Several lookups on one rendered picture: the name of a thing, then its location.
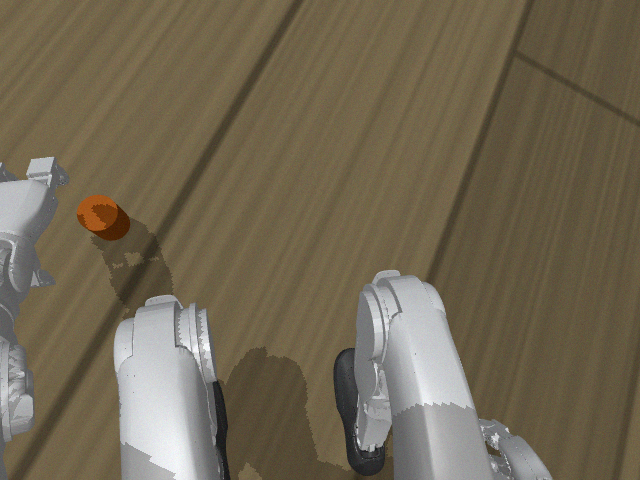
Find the left robot foot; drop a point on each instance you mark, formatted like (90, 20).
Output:
(222, 427)

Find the right robot hand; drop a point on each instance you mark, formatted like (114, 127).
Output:
(519, 461)

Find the left robot arm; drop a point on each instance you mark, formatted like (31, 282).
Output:
(17, 404)

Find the left robot hand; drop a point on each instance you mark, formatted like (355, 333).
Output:
(28, 206)

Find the tin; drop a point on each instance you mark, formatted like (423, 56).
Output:
(103, 217)

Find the right robot foot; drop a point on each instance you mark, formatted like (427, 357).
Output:
(346, 394)

